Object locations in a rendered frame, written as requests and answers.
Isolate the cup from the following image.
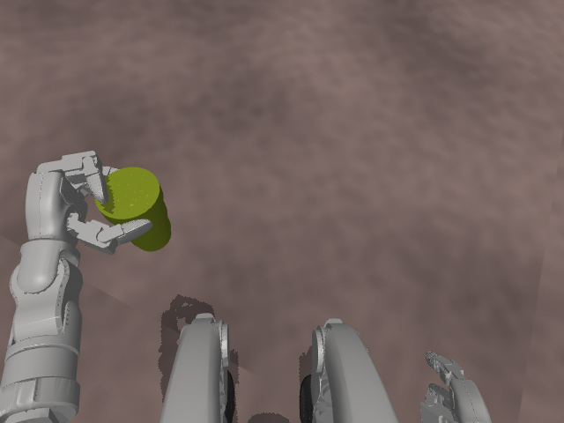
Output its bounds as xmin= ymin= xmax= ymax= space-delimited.
xmin=95 ymin=167 xmax=171 ymax=251

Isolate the left robot hand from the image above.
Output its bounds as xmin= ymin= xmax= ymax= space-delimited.
xmin=26 ymin=151 xmax=153 ymax=256

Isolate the left robot arm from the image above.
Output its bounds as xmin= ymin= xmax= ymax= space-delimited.
xmin=0 ymin=238 xmax=83 ymax=423

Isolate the right robot hand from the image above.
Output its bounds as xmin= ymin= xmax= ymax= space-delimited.
xmin=419 ymin=352 xmax=492 ymax=423

